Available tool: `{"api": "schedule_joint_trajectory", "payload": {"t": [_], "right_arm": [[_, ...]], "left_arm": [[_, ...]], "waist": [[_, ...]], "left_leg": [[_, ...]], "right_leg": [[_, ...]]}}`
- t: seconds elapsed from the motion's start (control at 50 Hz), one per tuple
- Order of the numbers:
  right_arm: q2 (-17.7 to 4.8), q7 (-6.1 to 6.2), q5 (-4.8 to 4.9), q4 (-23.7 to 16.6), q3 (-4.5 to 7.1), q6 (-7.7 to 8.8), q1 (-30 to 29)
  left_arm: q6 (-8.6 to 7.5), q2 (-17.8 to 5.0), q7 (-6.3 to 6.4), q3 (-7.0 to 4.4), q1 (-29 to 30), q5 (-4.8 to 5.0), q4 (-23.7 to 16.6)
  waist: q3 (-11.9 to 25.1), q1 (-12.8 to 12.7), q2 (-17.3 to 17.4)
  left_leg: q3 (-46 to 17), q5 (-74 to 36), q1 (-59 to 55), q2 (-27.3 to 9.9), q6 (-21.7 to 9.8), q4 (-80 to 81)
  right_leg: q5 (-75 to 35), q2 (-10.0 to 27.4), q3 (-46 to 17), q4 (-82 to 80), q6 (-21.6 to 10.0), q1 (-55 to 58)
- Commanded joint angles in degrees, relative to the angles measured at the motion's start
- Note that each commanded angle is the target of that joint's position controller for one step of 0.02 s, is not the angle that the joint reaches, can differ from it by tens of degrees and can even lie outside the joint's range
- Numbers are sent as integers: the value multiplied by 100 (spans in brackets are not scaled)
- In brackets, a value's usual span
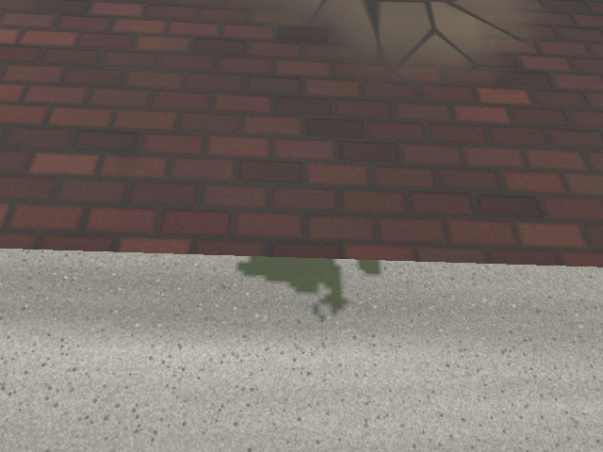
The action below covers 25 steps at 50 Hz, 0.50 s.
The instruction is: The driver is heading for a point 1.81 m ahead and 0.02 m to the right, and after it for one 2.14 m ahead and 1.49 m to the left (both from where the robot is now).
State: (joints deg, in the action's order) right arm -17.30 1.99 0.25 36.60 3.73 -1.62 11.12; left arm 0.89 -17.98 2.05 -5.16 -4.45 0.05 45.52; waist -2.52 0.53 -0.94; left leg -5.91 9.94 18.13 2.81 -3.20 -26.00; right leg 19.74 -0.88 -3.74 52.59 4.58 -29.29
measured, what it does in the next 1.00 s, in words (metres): walks ahead: right foot, then left foot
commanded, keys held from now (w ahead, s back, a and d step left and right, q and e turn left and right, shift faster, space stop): q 0.24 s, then no key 0.10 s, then e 0.22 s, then w+e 0.44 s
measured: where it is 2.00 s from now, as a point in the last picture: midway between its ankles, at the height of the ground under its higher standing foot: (356, 366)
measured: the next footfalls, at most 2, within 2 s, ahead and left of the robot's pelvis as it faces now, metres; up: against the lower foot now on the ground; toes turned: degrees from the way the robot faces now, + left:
right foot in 0.20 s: +0.07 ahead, -0.14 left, +0.00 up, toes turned +13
left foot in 0.52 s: +0.00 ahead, +0.11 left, +0.00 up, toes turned +7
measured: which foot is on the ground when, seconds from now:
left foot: down 0.00-0.20, up 0.22-0.50, down 0.52-0.90, up 0.92-1.00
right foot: up 0.00-0.18, down 0.20-0.56, up 0.58-0.88, down 0.90-1.00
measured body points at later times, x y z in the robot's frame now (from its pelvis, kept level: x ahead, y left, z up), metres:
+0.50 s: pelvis +0.01 -0.03 +0.00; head +0.04 -0.04 +0.44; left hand +0.06 +0.26 -0.12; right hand +0.21 -0.27 -0.11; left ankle -0.03 +0.11 -0.73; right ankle +0.03 -0.15 -0.74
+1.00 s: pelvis +0.09 -0.08 -0.01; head +0.10 -0.11 +0.44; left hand +0.20 +0.20 -0.11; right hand +0.19 -0.37 -0.13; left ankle +0.03 +0.09 -0.67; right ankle +0.08 -0.15 -0.74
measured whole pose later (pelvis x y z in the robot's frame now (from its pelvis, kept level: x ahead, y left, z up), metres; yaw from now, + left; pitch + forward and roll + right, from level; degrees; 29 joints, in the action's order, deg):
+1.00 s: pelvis +0.09 -0.08 -0.01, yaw -4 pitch +1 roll +2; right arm -17.9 0.2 1.3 41.2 4.4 4.4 14.2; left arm -2.9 -16.9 -2.2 -3.1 -15.8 0.8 44.5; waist -1.0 -0.3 2.3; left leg -1.1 24.2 23.6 -2.7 -0.2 -63.3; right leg 18.6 -1.9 1.0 34.2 -4.9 -16.8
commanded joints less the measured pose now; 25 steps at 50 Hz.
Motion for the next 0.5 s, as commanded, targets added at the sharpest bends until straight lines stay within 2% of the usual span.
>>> {"api": "schedule_joint_trajectory", "payload": {"t": [0.02,0.12,0.16,0.18,0.2,0.22,0.24,0.26,0.28,0.3,0.32,0.36,0.38,0.42,0.44,0.46,0.5], "right_arm": [[-1071,40,-6,-417,322,21,-68],[-1062,-31,34,-482,333,-45,-217],[-1031,-23,96,-522,323,-86,-383],[-977,-5,136,-540,307,-107,-431],[-761,2,111,-551,250,-108,-258],[-551,-11,120,-674,205,-73,-16],[-1055,-12,8,-591,355,-15,14],[-1285,-28,28,-463,458,-15,106],[-1180,-20,28,-335,462,-57,181],[-1010,-1,10,-271,425,-104,218],[-833,-8,23,-258,370,-132,210],[-577,-12,54,-349,261,-109,-22],[-432,-6,29,-382,194,-88,-120],[-98,-30,-80,-369,36,-61,-177],[-101,-35,-72,-353,28,-45,-255],[-247,-31,-39,-288,78,-34,-210],[-476,-16,-17,-100,161,-12,84]], "left_arm": [[-97,-373,-38,-57,169,18,-372],[-207,-473,-146,-79,31,65,-375],[-259,-483,-198,-100,-250,68,-309],[-274,-540,-207,-132,-459,48,-242],[-256,-863,-181,-212,-628,-32,-232],[-185,-1369,-137,-300,-435,-136,-255],[-204,-1052,-137,-231,-334,-246,-384],[-217,-765,-108,-131,-69,-208,-495],[-205,-605,-84,-87,155,-123,-521],[-197,-519,-67,-50,200,-27,-527],[-182,-504,-50,-17,140,2,-503],[-139,-511,-39,1,-107,-27,-418],[-133,-446,-46,35,-175,-39,-373],[-127,-363,-108,102,-50,-30,-331],[-110,-491,-149,71,-167,-4,-279],[-95,-640,-175,43,-285,32,-228],[-107,-785,-199,27,-396,156,-161]], "waist": [[800,56,930],[794,52,1040],[834,-136,1018],[847,-249,932],[975,-178,361],[732,179,-1314],[681,2,-1241],[609,99,-798],[502,184,-624],[418,142,-620],[364,91,-629],[384,-66,-694],[469,-106,-722],[613,-94,-921],[550,-195,-1073],[495,-210,-1071],[379,-32,-888]], "left_leg": [[-1633,-1041,-927,-1329,-994,575],[-2248,-1214,-869,-1221,-961,402],[-2322,-1314,-809,-1039,-787,179],[-2219,-1016,-565,-845,-577,11],[-1828,80,44,-489,-265,-622],[-599,2076,1281,524,117,-1657],[-425,2679,1525,319,416,-3073],[-466,2335,1436,151,509,-3724],[-409,2024,1423,123,608,-3991],[-406,1767,1553,135,702,-4207],[-370,1645,1572,151,774,-4299],[-173,1523,1414,134,846,-3777],[-159,1512,1232,40,864,-3222],[173,1575,302,-270,878,-1806],[360,1595,6,-227,897,-1276],[474,1264,-252,-144,892,-730],[541,-56,-1009,-53,690,764]], "right_leg": [[-13,-31,-134,-643,48,6],[127,-162,-180,-1575,-75,610],[-374,-179,-100,-2517,-197,1150],[-1036,-53,-71,-3171,-299,1672],[-1384,782,-698,-3393,-607,2381],[-2436,1882,-2029,-3536,-1430,2666],[-2759,2479,-2527,-3615,-2093,2306],[-2695,2247,-2054,-3537,-2023,2113],[-2473,1828,-1533,-3449,-1764,2047],[-2365,1605,-1246,-3402,-1631,2127],[-2570,1515,-1053,-3385,-1642,2138],[-2758,1334,-778,-3392,-1707,2255],[-2787,1294,-730,-3341,-1711,2382],[-2773,1133,-545,-3279,-1609,2210],[-2790,1117,-618,-3264,-1617,2128],[-2824,1120,-742,-3192,-1621,2081],[-2851,1060,-921,-3047,-1453,1830]]}}
Keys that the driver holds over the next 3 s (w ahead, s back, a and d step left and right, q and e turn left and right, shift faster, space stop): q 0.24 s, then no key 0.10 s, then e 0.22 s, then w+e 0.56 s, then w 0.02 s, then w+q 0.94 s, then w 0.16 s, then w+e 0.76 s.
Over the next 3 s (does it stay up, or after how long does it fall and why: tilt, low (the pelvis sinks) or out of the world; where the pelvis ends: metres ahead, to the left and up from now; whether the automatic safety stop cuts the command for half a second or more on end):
stays up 1.17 -0.05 -0.19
